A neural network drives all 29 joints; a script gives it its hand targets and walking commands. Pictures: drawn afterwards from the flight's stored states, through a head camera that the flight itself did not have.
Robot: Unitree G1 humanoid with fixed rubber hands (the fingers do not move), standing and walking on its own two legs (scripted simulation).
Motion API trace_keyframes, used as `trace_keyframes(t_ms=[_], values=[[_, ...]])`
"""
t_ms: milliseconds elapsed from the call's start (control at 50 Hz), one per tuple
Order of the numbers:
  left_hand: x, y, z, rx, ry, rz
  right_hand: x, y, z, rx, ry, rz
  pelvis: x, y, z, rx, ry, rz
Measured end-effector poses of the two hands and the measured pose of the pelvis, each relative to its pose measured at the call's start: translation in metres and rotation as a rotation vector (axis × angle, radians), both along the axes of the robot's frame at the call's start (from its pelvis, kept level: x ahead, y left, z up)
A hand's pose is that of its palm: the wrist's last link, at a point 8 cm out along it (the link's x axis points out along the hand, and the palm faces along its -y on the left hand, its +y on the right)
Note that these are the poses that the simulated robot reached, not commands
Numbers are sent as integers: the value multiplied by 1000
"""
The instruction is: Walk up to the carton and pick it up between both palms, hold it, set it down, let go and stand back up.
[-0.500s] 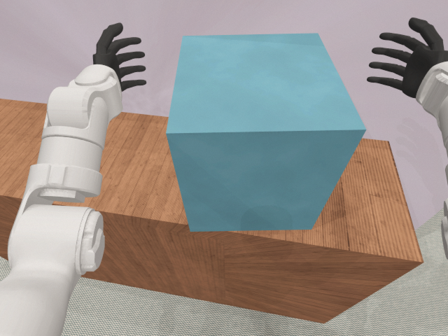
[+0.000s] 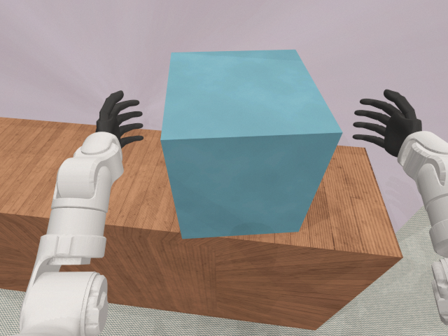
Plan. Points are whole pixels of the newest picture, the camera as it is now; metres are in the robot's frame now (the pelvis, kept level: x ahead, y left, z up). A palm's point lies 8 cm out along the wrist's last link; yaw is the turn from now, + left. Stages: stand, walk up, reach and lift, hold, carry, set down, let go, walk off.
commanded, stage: set down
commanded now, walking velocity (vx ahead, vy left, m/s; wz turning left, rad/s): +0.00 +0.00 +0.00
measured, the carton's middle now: (237, 146) +0.51 +0.02 +0.07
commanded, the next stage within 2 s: none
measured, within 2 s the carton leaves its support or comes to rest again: neither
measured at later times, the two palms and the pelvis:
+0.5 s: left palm (115, 177) +0.35 +0.22 +0.13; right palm (402, 178) +0.39 -0.26 +0.13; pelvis -0.01 +0.00 +0.00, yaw +0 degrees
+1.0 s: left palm (119, 213) +0.31 +0.21 +0.08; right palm (409, 227) +0.33 -0.27 +0.08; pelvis +0.01 +0.00 +0.00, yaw -1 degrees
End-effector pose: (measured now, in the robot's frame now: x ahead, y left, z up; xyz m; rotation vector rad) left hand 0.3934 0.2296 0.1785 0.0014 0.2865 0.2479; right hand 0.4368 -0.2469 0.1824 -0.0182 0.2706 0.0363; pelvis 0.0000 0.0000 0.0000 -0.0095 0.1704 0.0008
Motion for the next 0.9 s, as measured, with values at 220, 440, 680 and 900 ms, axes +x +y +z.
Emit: trace_keyframes(t_ms=[220, 440, 680, 900], values=[[-17, -12, -6, 14, 5, -23, -25, -9, -8, 0, -9, -13, -13, 1, -1, 7, -27, -9], [-36, -12, -41, -29, 34, 10, -45, -7, -38, -26, 33, 1, -12, -4, 0, 10, -59, -9], [-64, -15, -76, 13, 56, -4, -71, -12, -83, -17, 35, 7, 0, 1, 2, 8, -74, -13], [-79, -14, -89, 14, 19, -5, -102, -22, -105, -55, 35, 5, 7, 3, 3, 9, -85, -25]])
